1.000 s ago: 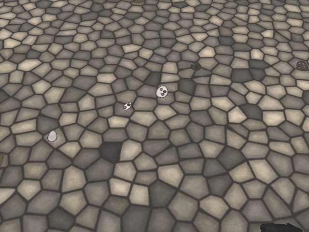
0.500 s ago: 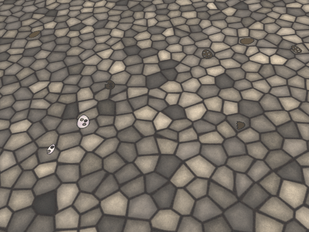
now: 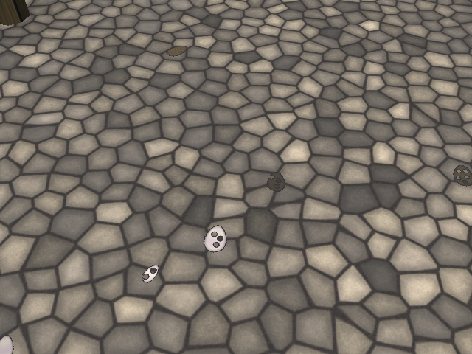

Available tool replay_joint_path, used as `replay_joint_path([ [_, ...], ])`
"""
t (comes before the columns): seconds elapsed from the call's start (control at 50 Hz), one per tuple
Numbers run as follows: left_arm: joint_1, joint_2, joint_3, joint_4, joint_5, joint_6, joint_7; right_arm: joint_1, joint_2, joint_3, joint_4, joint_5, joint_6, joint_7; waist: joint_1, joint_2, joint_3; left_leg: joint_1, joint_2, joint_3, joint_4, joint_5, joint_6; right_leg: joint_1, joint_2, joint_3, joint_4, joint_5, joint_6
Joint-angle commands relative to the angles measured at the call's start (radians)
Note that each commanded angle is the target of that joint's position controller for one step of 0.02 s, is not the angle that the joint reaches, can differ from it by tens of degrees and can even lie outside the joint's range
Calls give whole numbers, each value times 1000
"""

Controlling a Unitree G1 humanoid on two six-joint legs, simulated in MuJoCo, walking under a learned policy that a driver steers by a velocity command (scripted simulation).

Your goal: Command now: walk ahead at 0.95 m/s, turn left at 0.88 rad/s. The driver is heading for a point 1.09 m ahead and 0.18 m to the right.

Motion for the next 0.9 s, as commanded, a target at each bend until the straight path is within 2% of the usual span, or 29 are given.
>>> replay_joint_path([
  [0.02, -161, 100, 19, -116, -12, 4, -10, -34, -163, -43, -66, 7, -32, -7, -1, 53, 159, -202, 189, -279, -289, 127, 143, -11, 29, -86, -211, 147, 35],
  [0.08, -227, 54, 0, -113, -28, -15, -22, 37, -140, -34, -13, 25, -54, -8, -61, 67, 114, -99, 206, -194, -324, 506, 81, 119, 68, -153, -463, 426, -15],
  [0.1, -238, 57, 2, -115, -38, -18, -20, 28, -158, -37, -6, 24, -65, -9, -61, 90, 102, -61, 237, -187, -341, 552, 65, 170, 65, -140, -512, 493, -42],
  [0.12, -248, 78, 9, -103, -38, -16, -17, 44, -157, -34, 13, 23, -72, -10, -70, 50, 91, 41, 236, -142, -335, 669, 40, 163, 87, -166, -551, 483, -66],
  [0.16, -202, 114, 25, -81, -40, -18, -8, 58, -198, -38, 34, 5, -75, -21, -41, 91, 14, 210, 265, -90, -206, 1080, -2, 226, 158, -205, -567, 361, -105],
  [0.2, 92, 186, 59, 6, -62, -16, 14, 11, -233, -49, 40, -43, -58, -38, 117, 156, -144, 271, 310, -54, 124, 1362, -30, 468, 209, -186, -528, 197, -145],
  [0.22, 330, 218, 79, 79, -67, -8, 32, -58, -225, -47, 33, -57, -44, -45, 254, 130, -221, 170, 290, -2, 421, 1314, -40, 687, 173, -172, -549, 162, -175],
  [0.24, 510, 281, 104, 122, -56, 1, 49, -104, -141, -25, 9, -64, -47, -50, 306, -30, -292, -58, 202, 53, 887, 761, -47, 904, 18, 34, -466, -79, -228],
  [0.26, 401, 359, 125, 126, -38, 3, 33, 68, -30, 7, -48, 3, -64, -16, 101, -441, -361, -528, -1, 29, 1195, -187, -129, 1143, -231, 800, -708, -207, -444],
  [0.28, 281, 240, 121, 96, -50, 5, 16, -42, -106, 16, -36, -31, -73, -26, 139, -138, -269, -646, 97, -25, 1181, -77, -90, 1066, -191, 845, -783, -276, -441],
  [0.32, 253, 159, 105, 129, -62, -2, 9, -223, -120, 28, -89, -50, -89, -14, 105, 89, -93, -601, 190, -32, 1019, 9, -94, 772, -122, 596, -815, -146, -378],
  [0.38, 251, 141, 91, 182, -65, -17, 25, -272, -68, 53, -149, -85, -49, -1, 7, 47, 48, -544, 244, -10, 842, -66, -138, 472, -8, 447, -882, -72, -352],
  [0.4, 242, 168, 98, 176, -65, -25, 25, -277, -65, 61, -172, -84, -39, 2, -15, 11, 70, -543, 263, -5, 759, -92, -152, 413, -10, 434, -904, -61, -364],
  [0.44, 211, 177, 106, 157, -67, -32, 25, -404, -66, 77, -231, -66, -40, 15, -6, 23, 135, -439, 283, 48, 506, 30, -181, 236, 34, 350, -970, 8, -345],
  [0.46, 186, 186, 114, 150, -69, -31, 22, -441, -41, 89, -239, -54, -41, 24, 2, 17, 124, -327, 263, 83, 389, 140, -190, 163, 83, 296, -998, -8, -316],
  [0.5, 202, 212, 130, 149, -80, -40, 8, -479, -35, 91, -248, -27, -41, 29, 38, -18, 109, -153, 238, 111, 267, 341, -190, 128, 71, 299, -1024, 142, -278],
  [0.54, 237, 226, 140, 159, -90, -37, 0, -487, -55, 80, -240, -26, -38, 17, 69, 19, 57, -165, 205, 121, 202, 379, -186, 301, 83, 278, -979, 280, -248],
  [0.56, 270, 232, 143, 166, -91, -33, 5, -485, -70, 73, -248, -29, -45, 9, 72, -33, 62, -161, 211, 105, 151, 333, -177, 366, 53, 310, -889, 387, -231],
  [0.6, 294, 252, 148, 184, -82, -26, 10, -336, -126, 41, -203, -37, -57, -14, 1, 12, -64, 11, 160, 116, 96, 177, -156, 476, 81, 276, -603, 652, -182],
  [0.62, 257, 261, 151, 175, -77, -28, 9, -170, -163, 18, -161, -38, -63, -30, -92, 24, -155, 221, 208, 94, 127, 119, -143, 381, 120, 248, -376, 592, -159],
  [0.64, 231, 162, 124, 145, -75, -41, 13, 57, -249, -16, -140, -63, -66, -52, -179, 129, -301, 450, 444, -149, 104, -246, -109, 232, 172, 175, -30, 297, -151],
  [0.66, 314, 36, 87, 77, -121, -39, 15, 32, -323, -34, -139, -77, -53, -52, -77, 447, -441, 595, 712, -715, -129, -517, -17, -21, 250, 67, 268, -222, -124],
  [0.68, 250, 103, 86, 93, -93, -18, 24, -59, -253, -38, -143, -61, -41, -50, -65, 305, -299, 472, 671, -729, -178, -619, 3, -152, 151, 29, 344, -126, -139],
  [0.7, 156, 136, 95, 98, -73, -5, 19, -126, -149, -15, -152, -55, -41, -46, -74, 161, -156, 351, 611, -515, -145, -462, -16, -175, 100, 11, 305, -47, -139],
  [0.72, 108, 127, 96, 95, -66, 3, 5, -137, -103, -5, -131, -56, -43, -40, -62, 91, -68, 240, 564, -347, -145, -227, -32, -148, 66, 7, 255, -10, -132],
  [0.74, 45, 110, 95, 83, -47, 11, -8, -88, -77, 5, -96, -54, -47, -37, -64, 99, -3, 166, 508, -191, -136, 14, -66, -122, 40, 12, 216, -10, -131],
  [0.78, 48, 59, 83, 54, -45, 44, -30, -72, -51, 10, -48, -31, -62, -34, -10, 178, 5, 130, 491, -84, -165, 110, -79, -129, 19, -6, 212, -3, -121],
  [0.82, -34, 42, 72, 6, -46, 60, -42, -59, -17, 16, -19, -16, -77, -19, 6, 142, 36, 125, 479, 43, -181, 327, -89, -183, 11, -31, 199, 30, -121],
  [0.9, -159, 39, 45, -72, -49, 59, -70, -108, -58, 7, 2, -21, -95, -25, 49, 96, 98, 31, 413, 280, -266, 492, -113, -92, 27, -120, -64, 235, -136],
])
